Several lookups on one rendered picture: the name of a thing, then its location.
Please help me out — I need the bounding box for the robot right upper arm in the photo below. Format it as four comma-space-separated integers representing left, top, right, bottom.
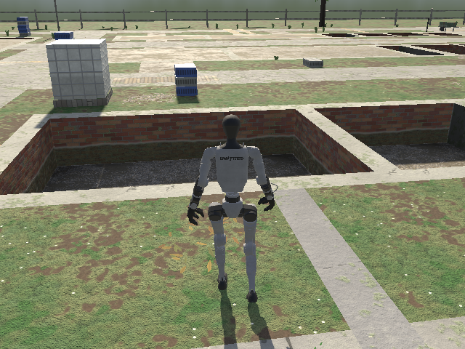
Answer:
247, 146, 267, 185

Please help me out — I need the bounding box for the robot head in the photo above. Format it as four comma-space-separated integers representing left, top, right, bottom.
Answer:
219, 114, 244, 149

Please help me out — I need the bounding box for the right robot hand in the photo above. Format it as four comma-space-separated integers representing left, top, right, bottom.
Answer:
258, 197, 275, 211

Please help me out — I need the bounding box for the robot right forearm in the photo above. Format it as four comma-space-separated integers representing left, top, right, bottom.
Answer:
260, 174, 274, 200

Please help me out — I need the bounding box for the robot left upper arm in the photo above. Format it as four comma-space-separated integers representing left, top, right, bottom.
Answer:
197, 146, 217, 188

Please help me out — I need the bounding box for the left robot hand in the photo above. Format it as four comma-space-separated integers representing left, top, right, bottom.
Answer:
187, 207, 204, 225

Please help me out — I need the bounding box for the robot right thigh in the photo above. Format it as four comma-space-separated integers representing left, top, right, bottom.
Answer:
243, 204, 257, 255

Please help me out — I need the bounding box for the robot left forearm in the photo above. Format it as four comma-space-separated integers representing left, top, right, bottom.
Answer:
189, 176, 204, 209

